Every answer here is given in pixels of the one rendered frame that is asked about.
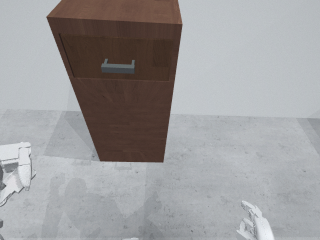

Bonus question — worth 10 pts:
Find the robot left hand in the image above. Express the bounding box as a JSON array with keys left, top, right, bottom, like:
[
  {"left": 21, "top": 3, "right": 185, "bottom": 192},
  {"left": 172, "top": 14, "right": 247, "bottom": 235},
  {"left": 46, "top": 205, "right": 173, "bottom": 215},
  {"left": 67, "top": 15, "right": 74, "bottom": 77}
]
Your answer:
[{"left": 0, "top": 142, "right": 36, "bottom": 207}]

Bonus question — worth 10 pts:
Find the cabinet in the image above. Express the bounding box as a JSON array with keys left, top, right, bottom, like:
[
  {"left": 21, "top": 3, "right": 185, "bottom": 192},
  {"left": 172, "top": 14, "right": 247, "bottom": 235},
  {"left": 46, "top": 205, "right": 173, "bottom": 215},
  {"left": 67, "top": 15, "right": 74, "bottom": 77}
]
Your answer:
[{"left": 46, "top": 0, "right": 183, "bottom": 163}]

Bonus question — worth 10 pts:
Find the handle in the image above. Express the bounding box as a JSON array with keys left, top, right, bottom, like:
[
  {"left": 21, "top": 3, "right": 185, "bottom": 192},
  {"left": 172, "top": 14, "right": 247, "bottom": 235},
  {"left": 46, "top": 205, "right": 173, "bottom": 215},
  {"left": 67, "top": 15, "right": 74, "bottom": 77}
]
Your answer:
[{"left": 101, "top": 58, "right": 135, "bottom": 74}]

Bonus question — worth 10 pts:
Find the drawer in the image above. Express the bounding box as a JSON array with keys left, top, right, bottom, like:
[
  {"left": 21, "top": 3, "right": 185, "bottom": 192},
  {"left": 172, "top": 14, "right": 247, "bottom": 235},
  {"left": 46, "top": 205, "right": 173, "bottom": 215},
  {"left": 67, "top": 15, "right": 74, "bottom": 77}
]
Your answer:
[{"left": 60, "top": 33, "right": 174, "bottom": 81}]

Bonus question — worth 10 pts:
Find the robot right hand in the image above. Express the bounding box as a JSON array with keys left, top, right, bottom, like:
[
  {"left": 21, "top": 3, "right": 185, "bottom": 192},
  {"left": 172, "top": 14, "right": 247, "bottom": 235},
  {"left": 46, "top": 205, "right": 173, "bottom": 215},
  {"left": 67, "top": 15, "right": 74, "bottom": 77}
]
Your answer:
[{"left": 236, "top": 200, "right": 276, "bottom": 240}]

